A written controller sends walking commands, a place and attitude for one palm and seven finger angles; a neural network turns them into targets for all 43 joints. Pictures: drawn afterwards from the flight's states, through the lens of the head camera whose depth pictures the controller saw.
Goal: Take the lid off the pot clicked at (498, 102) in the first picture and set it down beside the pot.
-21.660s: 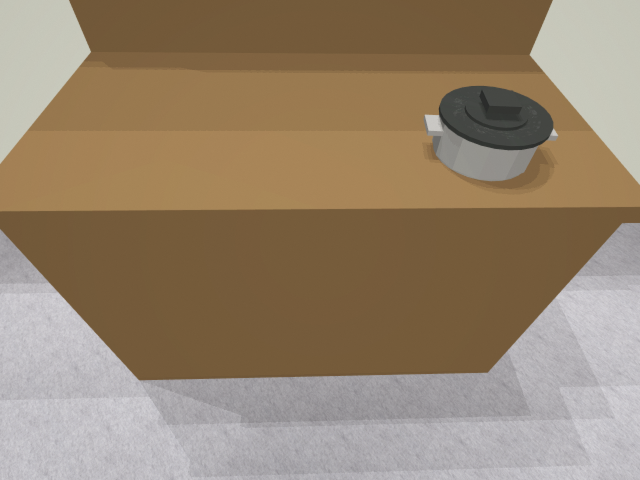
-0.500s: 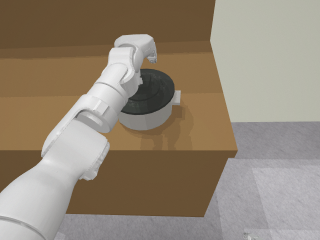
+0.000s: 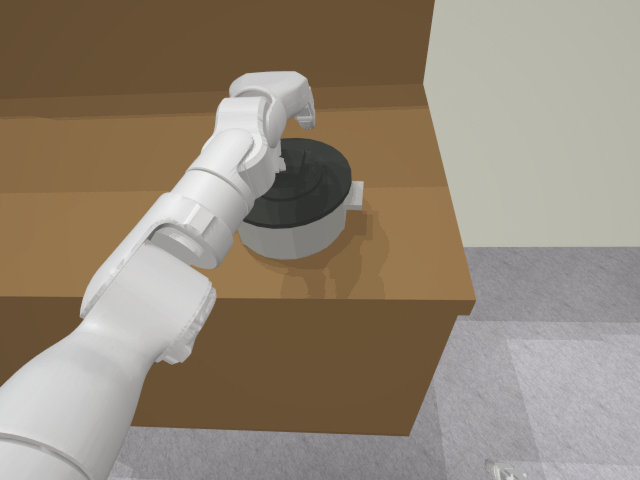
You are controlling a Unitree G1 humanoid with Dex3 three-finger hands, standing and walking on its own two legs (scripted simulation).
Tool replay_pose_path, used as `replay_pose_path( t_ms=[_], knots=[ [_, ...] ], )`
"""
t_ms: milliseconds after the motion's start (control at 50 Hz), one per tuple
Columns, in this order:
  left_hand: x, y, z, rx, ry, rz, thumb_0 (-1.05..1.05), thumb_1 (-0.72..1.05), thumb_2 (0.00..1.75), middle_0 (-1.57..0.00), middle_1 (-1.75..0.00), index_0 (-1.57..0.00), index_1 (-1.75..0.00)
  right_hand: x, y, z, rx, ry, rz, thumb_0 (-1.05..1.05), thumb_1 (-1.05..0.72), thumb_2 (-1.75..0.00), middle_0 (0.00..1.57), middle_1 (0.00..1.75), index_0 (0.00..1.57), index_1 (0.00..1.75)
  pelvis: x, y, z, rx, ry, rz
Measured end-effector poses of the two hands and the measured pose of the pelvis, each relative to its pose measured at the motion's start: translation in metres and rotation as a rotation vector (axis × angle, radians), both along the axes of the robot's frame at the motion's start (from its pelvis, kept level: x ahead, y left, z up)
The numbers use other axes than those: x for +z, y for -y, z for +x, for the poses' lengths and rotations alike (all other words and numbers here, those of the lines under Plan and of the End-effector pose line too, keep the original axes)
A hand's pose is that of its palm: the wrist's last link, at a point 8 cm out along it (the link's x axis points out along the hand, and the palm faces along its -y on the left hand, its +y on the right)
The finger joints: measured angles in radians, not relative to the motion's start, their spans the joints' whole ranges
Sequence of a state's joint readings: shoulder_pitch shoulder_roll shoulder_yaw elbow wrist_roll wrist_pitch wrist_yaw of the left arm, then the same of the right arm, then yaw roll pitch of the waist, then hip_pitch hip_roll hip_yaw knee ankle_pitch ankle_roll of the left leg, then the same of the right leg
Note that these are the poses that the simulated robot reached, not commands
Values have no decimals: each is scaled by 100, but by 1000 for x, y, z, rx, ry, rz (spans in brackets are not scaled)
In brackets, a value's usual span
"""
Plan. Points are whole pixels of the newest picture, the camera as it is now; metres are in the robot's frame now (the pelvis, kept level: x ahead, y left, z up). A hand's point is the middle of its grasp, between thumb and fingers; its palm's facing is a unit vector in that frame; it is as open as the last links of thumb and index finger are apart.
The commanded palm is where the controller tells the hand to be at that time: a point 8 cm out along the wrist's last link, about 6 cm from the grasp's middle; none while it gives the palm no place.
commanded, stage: move the open hand above the knob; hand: left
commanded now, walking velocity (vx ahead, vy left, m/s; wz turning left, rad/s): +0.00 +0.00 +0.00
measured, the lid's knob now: (283, 164) +0.51 +0.04 +0.13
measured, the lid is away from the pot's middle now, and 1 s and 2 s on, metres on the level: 0.00 0.00 0.00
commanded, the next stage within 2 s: lower the open fingers around the knob in 1.30 s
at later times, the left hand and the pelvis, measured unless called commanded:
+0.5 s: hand (280, 140) +0.48 +0.03 +0.19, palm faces -0.23 +0.01 -0.97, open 10.2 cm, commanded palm +0.47 +0.04 +0.25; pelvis +0.00 +0.00 +0.00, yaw +0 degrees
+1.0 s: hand (286, 140) +0.48 +0.02 +0.19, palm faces -0.22 +0.00 -0.98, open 10.2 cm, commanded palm +0.46 +0.03 +0.25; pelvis +0.00 +0.00 +0.00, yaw +0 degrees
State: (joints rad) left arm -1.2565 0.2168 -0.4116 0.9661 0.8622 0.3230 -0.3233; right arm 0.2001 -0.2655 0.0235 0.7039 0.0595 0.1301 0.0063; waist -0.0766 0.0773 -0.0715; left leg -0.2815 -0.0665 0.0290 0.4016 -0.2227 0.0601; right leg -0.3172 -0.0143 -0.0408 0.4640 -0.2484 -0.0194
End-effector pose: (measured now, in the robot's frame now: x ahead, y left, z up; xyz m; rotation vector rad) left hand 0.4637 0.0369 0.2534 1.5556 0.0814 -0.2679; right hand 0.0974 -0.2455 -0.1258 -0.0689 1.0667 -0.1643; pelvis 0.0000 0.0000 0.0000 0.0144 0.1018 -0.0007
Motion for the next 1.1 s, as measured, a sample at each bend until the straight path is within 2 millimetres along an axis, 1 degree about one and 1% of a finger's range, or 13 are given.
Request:
replay_pose_path(
  t_ms=[100, 300, 400, 460, 520, 660, 720, 780, 840, 920, 1020, 1100],
  knots=[
    [0, 5, -2, -15, 4, -12, 0, -27, 133, -82, -8, -82, -9, -1, 0, -3, 3, -6, -1, 0, -90, -90, 20, 30, 20, 30, 0, 0, -2, 1, 2, 0],
    [1, 10, 2, -1, 6, -12, 0, -27, 133, -82, -8, -82, -9, -3, 1, -13, -17, -15, -2, 0, -90, -90, 20, 30, 20, 30, 0, 0, -2, -6, -5, 1],
    [-1, 5, 5, 29, -8, -20, 0, -27, 133, -82, -8, -82, -9, -3, 3, -16, -27, -24, -8, 0, -90, -90, 20, 30, 20, 30, 0, 1, -1, -12, -5, 1],
    [-3, 3, 6, 28, -12, 5, 0, -27, 133, -82, -8, -82, -9, -2, 5, -17, -32, -23, -13, 0, -90, -90, 20, 30, 20, 30, 0, 1, -1, -9, -5, 0],
    [-2, 5, 5, -3, -10, -8, 0, -27, 133, -82, -8, -82, -9, -1, 6, -15, -26, -21, -19, 0, -90, -90, 20, 30, 20, 30, 0, 1, 0, -5, -5, 0],
    [-5, 3, 8, 8, -6, 1, 0, -27, 133, -82, -8, -82, -9, -1, 7, -11, -22, -18, -22, 0, -90, -90, 20, 30, 20, 30, 0, 1, 1, -4, -11, -1],
    [-3, 3, 10, 5, -6, -19, 0, -27, 133, -82, -8, -82, -9, -1, 6, -8, -19, -15, -21, 0, -90, -90, 20, 30, 20, 30, 0, 0, 2, -5, -12, -1],
    [-3, 2, 10, 12, -3, 0, 0, -27, 133, -82, -8, -82, -9, -1, 4, -6, -17, -14, -13, 0, -90, -90, 20, 30, 20, 30, 0, 0, 4, -4, -14, -1],
    [-4, 3, 9, 9, -8, 4, 0, -27, 133, -82, -8, -82, -9, -1, 2, -3, -9, -16, -6, 0, -90, -90, 20, 30, 20, 30, 0, 0, 4, -1, -14, -1],
    [-2, 10, 4, -34, 4, -6, 0, -27, 133, -82, -8, -82, -9, -2, -1, 3, 6, -8, 5, 0, -91, -90, 20, 30, 20, 30, 0, -1, 5, 4, -10, -1],
    [-3, 12, 4, -3, 6, -5, 0, -27, 133, -82, -8, -82, -9, -3, -5, 8, 13, -4, 16, 0, -90, -90, 20, 30, 20, 30, 0, -1, 4, 0, -9, 0],
    [0, 12, 2, -9, 12, -26, 0, -27, 133, -82, -8, -82, -9, -2, -6, 10, 15, 11, 16, 0, -90, -90, 20, 30, 20, 30, 0, -1, 4, -2, -5, 0]
  ],
)
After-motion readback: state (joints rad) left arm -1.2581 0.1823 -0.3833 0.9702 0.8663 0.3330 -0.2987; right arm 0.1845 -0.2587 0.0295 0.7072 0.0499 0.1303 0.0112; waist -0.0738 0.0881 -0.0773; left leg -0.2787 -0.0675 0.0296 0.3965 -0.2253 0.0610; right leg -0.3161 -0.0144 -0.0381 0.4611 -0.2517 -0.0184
